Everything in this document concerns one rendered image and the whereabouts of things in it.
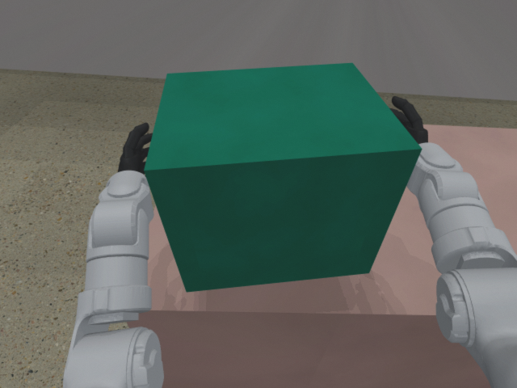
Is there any left robot upper arm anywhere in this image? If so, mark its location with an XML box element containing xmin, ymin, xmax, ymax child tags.
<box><xmin>65</xmin><ymin>327</ymin><xmax>164</xmax><ymax>388</ymax></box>

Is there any robot left hand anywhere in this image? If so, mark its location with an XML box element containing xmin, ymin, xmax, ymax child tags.
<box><xmin>118</xmin><ymin>123</ymin><xmax>153</xmax><ymax>174</ymax></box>

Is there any robot right forearm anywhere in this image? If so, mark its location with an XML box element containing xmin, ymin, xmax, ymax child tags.
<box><xmin>406</xmin><ymin>142</ymin><xmax>517</xmax><ymax>274</ymax></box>

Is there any pedestal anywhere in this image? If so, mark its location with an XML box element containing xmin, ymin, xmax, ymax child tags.
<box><xmin>127</xmin><ymin>124</ymin><xmax>517</xmax><ymax>388</ymax></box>

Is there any robot right hand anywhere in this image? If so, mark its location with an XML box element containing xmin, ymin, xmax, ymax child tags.
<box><xmin>390</xmin><ymin>96</ymin><xmax>428</xmax><ymax>144</ymax></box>

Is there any right robot upper arm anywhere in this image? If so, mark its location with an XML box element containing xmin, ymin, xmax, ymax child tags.
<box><xmin>436</xmin><ymin>268</ymin><xmax>517</xmax><ymax>388</ymax></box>

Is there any carton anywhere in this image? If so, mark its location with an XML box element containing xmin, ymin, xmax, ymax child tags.
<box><xmin>144</xmin><ymin>63</ymin><xmax>422</xmax><ymax>292</ymax></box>

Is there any robot left forearm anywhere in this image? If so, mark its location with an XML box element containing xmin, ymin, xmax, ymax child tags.
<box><xmin>63</xmin><ymin>171</ymin><xmax>154</xmax><ymax>388</ymax></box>

